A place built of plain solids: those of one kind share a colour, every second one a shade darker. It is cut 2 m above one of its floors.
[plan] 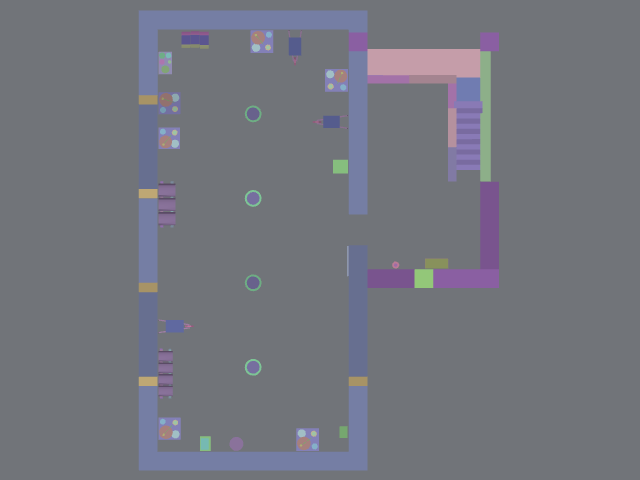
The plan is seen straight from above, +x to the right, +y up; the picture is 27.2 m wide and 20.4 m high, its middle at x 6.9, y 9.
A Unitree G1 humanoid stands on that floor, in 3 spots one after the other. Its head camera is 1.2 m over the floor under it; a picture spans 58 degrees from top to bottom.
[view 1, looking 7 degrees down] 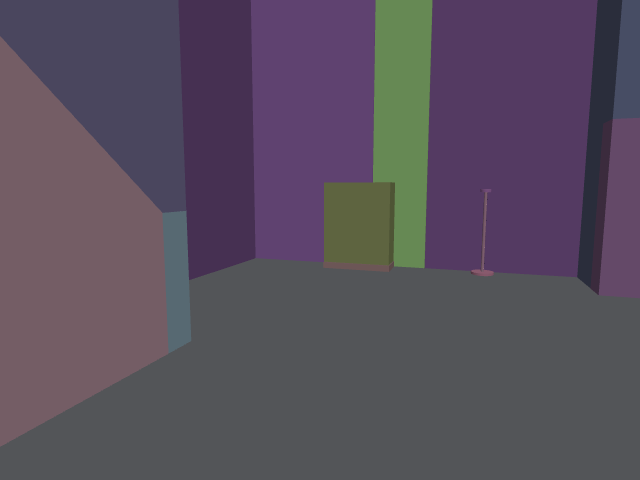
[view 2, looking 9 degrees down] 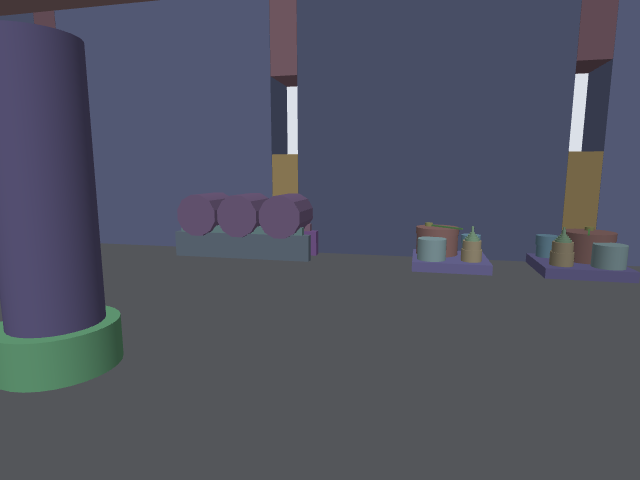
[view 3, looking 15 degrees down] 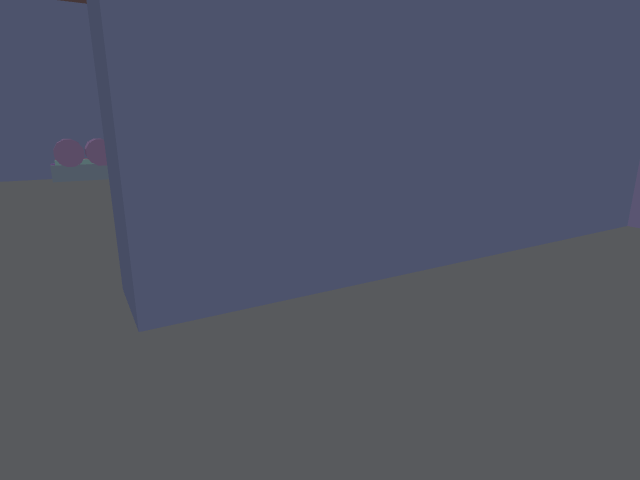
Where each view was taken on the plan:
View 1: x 10.32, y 14.25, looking -71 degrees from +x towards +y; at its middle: wall_vestibule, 6.92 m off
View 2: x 6.20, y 12.93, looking -167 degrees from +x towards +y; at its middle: wall_undercroft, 6.44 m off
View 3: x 11.50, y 9.84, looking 150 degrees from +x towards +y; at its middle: wall_undercroft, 3.08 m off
